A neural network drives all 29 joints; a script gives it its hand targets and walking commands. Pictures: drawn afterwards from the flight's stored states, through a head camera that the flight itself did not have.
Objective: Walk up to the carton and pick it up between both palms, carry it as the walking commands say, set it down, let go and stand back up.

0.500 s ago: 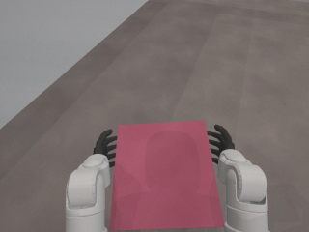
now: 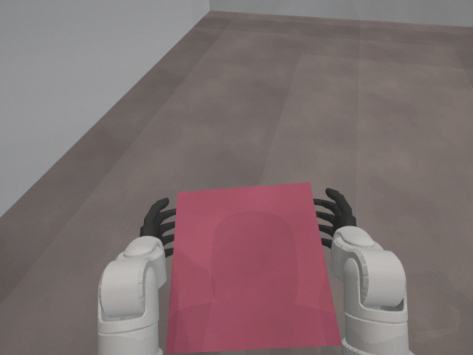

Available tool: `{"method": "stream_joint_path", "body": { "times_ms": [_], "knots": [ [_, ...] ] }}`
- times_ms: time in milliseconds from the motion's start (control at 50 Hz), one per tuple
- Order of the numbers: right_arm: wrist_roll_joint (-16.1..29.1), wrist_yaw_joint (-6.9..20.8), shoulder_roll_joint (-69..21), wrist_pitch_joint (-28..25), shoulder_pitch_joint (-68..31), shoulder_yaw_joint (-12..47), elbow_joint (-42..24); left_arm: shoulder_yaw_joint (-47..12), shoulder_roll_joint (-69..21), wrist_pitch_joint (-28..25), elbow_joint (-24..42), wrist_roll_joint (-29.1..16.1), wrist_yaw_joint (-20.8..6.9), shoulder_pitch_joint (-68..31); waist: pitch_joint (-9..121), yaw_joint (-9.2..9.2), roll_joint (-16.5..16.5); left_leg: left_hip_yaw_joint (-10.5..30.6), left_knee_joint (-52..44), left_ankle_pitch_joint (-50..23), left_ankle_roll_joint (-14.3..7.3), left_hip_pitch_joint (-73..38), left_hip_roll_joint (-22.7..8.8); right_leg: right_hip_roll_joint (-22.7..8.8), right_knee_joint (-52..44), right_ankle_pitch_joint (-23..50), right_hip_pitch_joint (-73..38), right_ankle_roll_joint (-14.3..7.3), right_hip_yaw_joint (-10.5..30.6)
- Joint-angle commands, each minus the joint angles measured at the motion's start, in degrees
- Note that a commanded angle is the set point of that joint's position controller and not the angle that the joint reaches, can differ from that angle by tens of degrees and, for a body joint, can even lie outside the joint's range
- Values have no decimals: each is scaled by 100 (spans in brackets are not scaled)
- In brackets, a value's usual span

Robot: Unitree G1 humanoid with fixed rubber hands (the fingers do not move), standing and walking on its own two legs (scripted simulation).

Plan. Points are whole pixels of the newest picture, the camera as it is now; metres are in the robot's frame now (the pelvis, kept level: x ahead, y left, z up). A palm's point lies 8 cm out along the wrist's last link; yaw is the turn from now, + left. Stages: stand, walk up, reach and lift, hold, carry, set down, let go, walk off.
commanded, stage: carry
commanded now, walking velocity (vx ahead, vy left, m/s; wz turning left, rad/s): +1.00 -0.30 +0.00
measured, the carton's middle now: (250, 276) +0.26 -0.01 +0.00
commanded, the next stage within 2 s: none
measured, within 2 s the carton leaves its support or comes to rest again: neither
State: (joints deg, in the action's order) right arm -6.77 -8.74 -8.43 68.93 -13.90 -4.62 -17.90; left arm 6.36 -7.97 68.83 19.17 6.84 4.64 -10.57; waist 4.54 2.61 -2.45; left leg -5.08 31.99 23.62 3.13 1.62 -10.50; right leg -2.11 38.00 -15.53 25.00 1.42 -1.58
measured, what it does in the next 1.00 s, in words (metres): walks ahead: left foot, then right foot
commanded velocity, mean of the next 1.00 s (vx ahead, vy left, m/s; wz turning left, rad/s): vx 0.28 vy -0.08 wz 0.00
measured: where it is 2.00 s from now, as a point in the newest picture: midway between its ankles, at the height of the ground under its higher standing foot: (287, 150)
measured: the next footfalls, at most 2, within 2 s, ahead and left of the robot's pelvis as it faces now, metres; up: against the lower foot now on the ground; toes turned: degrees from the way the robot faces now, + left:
left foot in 0.26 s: +0.42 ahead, +0.04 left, +0.01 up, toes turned +6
right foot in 0.50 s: +0.67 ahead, -0.25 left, +0.01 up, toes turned -1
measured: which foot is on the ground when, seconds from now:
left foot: down 0.00-0.00, up 0.02-0.24, down 0.26-0.50, up 0.52-0.76, down 0.78-1.00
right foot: down 0.00-0.26, up 0.28-0.48, down 0.50-0.76, up 0.78-0.98, down 1.00-1.00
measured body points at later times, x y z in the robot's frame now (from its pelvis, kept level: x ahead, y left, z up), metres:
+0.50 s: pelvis +0.57 -0.14 +0.01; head +0.58 -0.16 +0.46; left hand +0.87 -0.01 +0.10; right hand +0.87 -0.30 +0.10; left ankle +0.39 +0.03 -0.69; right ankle +0.63 -0.25 -0.72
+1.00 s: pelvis +1.03 -0.26 +0.03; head +1.03 -0.27 +0.48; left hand +1.32 -0.12 +0.11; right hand +1.32 -0.41 +0.12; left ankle +0.97 -0.16 -0.71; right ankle +1.02 -0.35 -0.72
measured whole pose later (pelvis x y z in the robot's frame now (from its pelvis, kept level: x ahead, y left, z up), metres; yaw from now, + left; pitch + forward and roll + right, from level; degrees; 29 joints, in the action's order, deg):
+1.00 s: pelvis +1.03 -0.26 +0.03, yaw -2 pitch +3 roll +2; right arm -6.8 -10.0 -9.2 68.3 -16.8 -3.5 -16.1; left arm 8.0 -8.0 71.3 19.7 6.5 6.4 -11.2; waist 3.4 2.2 0.1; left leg -8.6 25.3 13.0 -5.2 10.8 1.1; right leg -1.1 26.9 -8.8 17.0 5.3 -1.4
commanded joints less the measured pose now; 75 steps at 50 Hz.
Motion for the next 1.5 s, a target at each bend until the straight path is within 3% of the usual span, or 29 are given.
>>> {"method": "stream_joint_path", "body": {
  "times_ms": [0, 40, 120, 200, 240, 280, 380, 420, 460, 480, 500, 520, 600, 700, 740, 760, 780, 800, 860, 960, 1000, 1040, 1200, 1240, 1260, 1340, 1400, 1460, 1480],
  "knots": [
    [2475, 1715, -5791, 108, -2734, 4100, -697, -3704, -5286, -131, 473, -2302, -1307, -2703, 2081, -411, 3020, -79, 4328, -121, -50, 3960, 1189, -1211, -1590, 3711, -5287, -649, 1885],
    [2574, 1680, -6177, 95, -2096, 4034, -198, -3660, -5314, -72, 725, -2364, -1256, -2613, 2368, -500, 1501, 628, 5668, 1146, -396, 5694, 1138, -1506, -547, 7119, -6755, -1191, 1732],
    [2704, 1564, -6174, -105, -2176, 4210, -550, -3774, -5350, -237, 1051, -2385, -1237, -2605, 2031, -595, 1105, 45, 2761, 1256, -189, 6338, 1008, -1211, -954, 7262, -6980, -950, 1682],
    [2368, 1491, -6003, -216, -1711, 4021, -583, -3895, -5146, -219, 1078, -2579, -1382, -2236, 2466, -129, 1006, -1806, -616, -1768, -22, 522, 2099, -391, -236, 8345, -3281, -297, -513],
    [2284, 1519, -6054, -227, -1634, 3996, -575, -3979, -5103, -180, 1174, -2558, -1411, -2554, 2720, 393, 630, 420, -327, -2757, -757, -3204, 470, 45, 2230, 4479, 1, -69, -101],
    [2013, 1520, -5699, -132, -1766, 3941, 17, -3731, -4914, -8, 755, -2421, -1525, -2465, 1945, 214, -1598, 4783, -1100, -4123, -2288, -2890, -2008, 678, 5570, -983, 2179, 404, 1595],
    [2357, 1575, -5829, 2, -2364, 4016, -166, -3327, -5078, 36, 365, -2229, -1423, -2425, 269, 146, -147, 2602, -977, -5222, -1017, -2128, -1085, -348, 2508, -2830, 3814, -67, 1120],
    [2357, 1570, -5799, 79, -2514, 3912, -166, -3437, -5139, 44, 371, -2270, -1380, -2449, 361, -43, -336, 522, -1410, -5245, -423, -403, -261, -69, -1781, -220, 838, 185, -304],
    [2404, 1613, -5881, 106, -2396, 3819, -138, -3412, -5121, 31, 226, -2374, -1347, -2391, 1592, -277, -361, -432, 623, -5181, -70, 356, 97, 546, -2084, 2347, -2310, 373, -1129],
    [2374, 1595, -5936, 95, -2489, 3877, -405, -3525, -5207, -9, 589, -2492, -1341, -2679, 2055, -357, 740, -456, 1894, -3098, -11, 1464, 619, -64, -1947, 4791, -3727, 447, -678],
    [2436, 1578, -6236, 144, -2495, 4275, -660, -3526, -5310, -22, 501, -2453, -1332, -2592, 2289, -427, 2760, -349, 3543, 786, 137, 3768, 1494, -1317, -1052, 10789, -5895, -79, 1168],
    [2530, 1566, -6362, 155, -2290, 4307, -616, -3450, -5186, 1, 714, -2497, -1324, -2527, 2688, -370, 2800, 117, 4705, 1117, -27, 4529, 1506, -1752, -396, 12522, -6575, -388, 1535],
    [2560, 1442, -6439, 43, -2054, 4299, -439, -3472, -5188, -88, 1206, -2540, -1353, -2732, 2015, -554, 1709, -148, 4237, 1074, -275, 6542, 1518, -1180, -836, 10590, -6801, 11, 1403],
    [2446, 1382, -6459, -80, -1787, 4120, -566, -3640, -5120, -79, 1435, -2676, -1435, -2792, 2459, -239, 324, -1851, -1617, -3082, 6, 1503, 2460, -107, -187, 8761, -3967, 438, -250],
    [2295, 1412, -6410, -39, -1595, 4025, -522, -3644, -5102, -21, 1303, -2600, -1448, -2727, 2738, 137, 585, -575, -1553, -5451, -704, -1536, 1062, -126, 1396, 6498, -1526, 900, -216],
    [2239, 1467, -6205, -6, -1437, 3850, -385, -3603, -5181, 65, 1123, -2469, -1470, -2548, 2755, 303, -675, 1460, -544, -8172, -1724, -2767, -901, 549, 3905, 332, 392, 1235, -226],
    [2075, 1470, -5942, 22, -1246, 3643, 50, -3673, -5078, 134, 820, -2480, -1528, -2699, 1747, 227, -1271, 2218, -834, -9059, -2153, -1694, -1266, 1015, 4782, -1884, 845, 1058, 258],
    [1983, 1503, -6100, 85, -1420, 3735, 333, -3542, -4987, 144, 726, -2446, -1544, -2730, 1685, 89, -1191, 2578, -781, -8546, -2117, -2034, -1366, 583, 4435, -1666, 1296, 826, 1231],
    [2351, 1619, -6289, 156, -2082, 4085, 170, -3472, -5002, 86, 882, -2370, -1451, -3157, 1357, -90, -368, 1819, -902, -7482, -1739, -1863, -793, -110, 1452, -1989, 1698, 246, 768],
    [2237, 1677, -6350, 141, -1940, 3680, 356, -3601, -5324, 103, 490, -2468, -1392, -3093, 1740, -178, -281, -32, -167, -5569, -732, -157, 313, 206, -2531, 2445, -1684, 579, -778],
    [2284, 1661, -6550, 126, -2203, 4000, -8, -3577, -5318, 52, 667, -2471, -1403, -3195, 1919, -300, 1691, -549, 1408, -1194, -237, 2608, 971, -1251, -1258, 8790, -4309, 287, 657],
    [2430, 1579, -6655, 127, -2094, 4210, -4, -3504, -5123, 40, 901, -2497, -1398, -3145, 1971, -318, 1975, -331, 2770, 724, -357, 4450, 1427, -1516, -561, 11133, -5617, 264, 875],
    [2462, 1432, -6331, -9, -1935, 4182, -298, -3607, -5010, -108, 1338, -2536, -1422, -2914, 2497, -202, 745, -1563, -1089, -2617, -280, 1549, 2083, -387, 517, 8218, -3576, 394, -307],
    [2351, 1516, -6198, -13, -1561, 4096, -260, -3638, -4970, -111, 1279, -2462, -1382, -2844, 3010, 89, 213, 823, -372, -7055, -1393, -1648, 129, -109, 2217, 3778, -467, 653, -204],
    [2295, 1557, -6101, 22, -1408, 3882, 27, -3705, -5145, -38, 1051, -2475, -1403, -2829, 2338, 159, -1120, 1885, -204, -9137, -2144, -1790, -921, 822, 3918, -1603, 1031, 848, -213],
    [2281, 1653, -6292, 122, -1861, 4022, 365, -3741, -5102, 5, 883, -2493, -1408, -3264, 1246, -190, -513, 1514, -410, -7225, -1664, -731, -493, -132, 484, -2004, 997, 87, 663],
    [2253, 1661, -6296, 101, -1698, 3792, 432, -3673, -5249, 33, 638, -2445, -1375, -3119, 1887, -196, -367, 344, 310, -6691, -1152, -483, 190, 332, -2161, 898, -864, 281, -550],
    [2355, 1622, -6490, 44, -2030, 4064, 73, -3686, -5286, -57, 894, -2529, -1391, -3272, 2275, -277, 1877, -261, 2161, 363, -445, 3670, 1200, -1421, -490, 9399, -4814, -44, 881],
    [2415, 1594, -6511, 40, -2040, 4129, 93, -3661, -5227, -70, 940, -2541, -1408, -3240, 2265, -304, 1786, -216, 2727, 690, -464, 4220, 1301, -1617, -254, 9960, -5103, -207, 909]
  ]
}}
